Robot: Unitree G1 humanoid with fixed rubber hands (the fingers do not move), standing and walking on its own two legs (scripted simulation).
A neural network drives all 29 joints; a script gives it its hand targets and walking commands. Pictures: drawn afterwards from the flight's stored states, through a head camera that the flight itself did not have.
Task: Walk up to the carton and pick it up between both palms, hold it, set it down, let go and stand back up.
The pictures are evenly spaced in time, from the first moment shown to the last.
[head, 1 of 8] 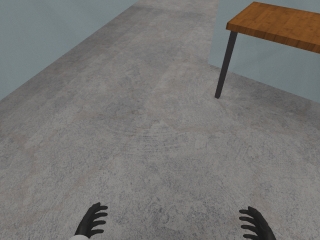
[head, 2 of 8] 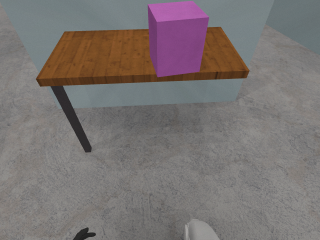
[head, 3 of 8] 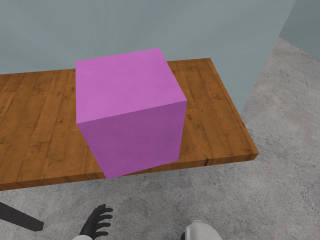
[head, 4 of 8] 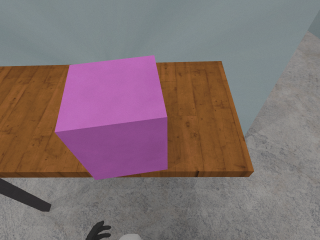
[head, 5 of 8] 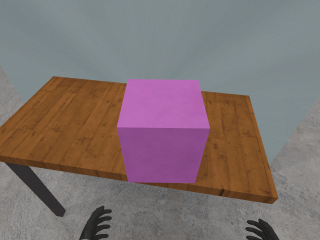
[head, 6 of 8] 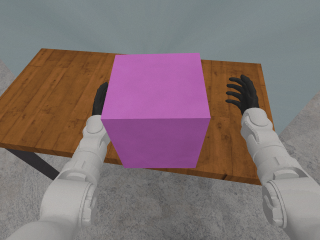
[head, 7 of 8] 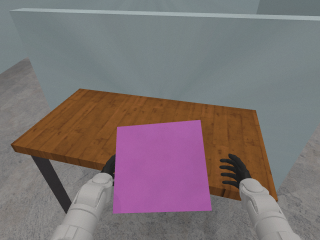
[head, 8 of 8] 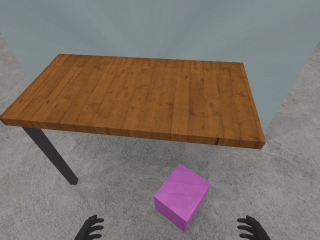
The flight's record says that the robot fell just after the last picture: no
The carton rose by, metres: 0.07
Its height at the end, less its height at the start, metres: -0.71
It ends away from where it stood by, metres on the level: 0.14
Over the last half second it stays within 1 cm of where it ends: yes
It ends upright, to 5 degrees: no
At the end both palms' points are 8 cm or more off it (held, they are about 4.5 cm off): yes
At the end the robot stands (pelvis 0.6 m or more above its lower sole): yes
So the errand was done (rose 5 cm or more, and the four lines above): no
